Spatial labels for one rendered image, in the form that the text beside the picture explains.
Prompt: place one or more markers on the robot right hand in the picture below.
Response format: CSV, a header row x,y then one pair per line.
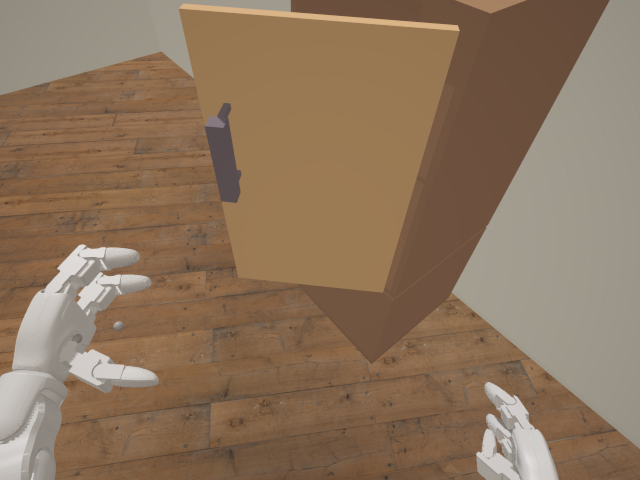
x,y
524,447

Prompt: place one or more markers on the robot left hand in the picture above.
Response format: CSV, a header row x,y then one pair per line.
x,y
44,341

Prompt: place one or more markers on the cupboard door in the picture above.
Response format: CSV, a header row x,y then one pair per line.
x,y
330,117

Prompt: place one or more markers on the handle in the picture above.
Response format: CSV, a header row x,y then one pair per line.
x,y
222,153

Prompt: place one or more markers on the left robot forearm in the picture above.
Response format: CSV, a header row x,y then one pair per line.
x,y
30,419

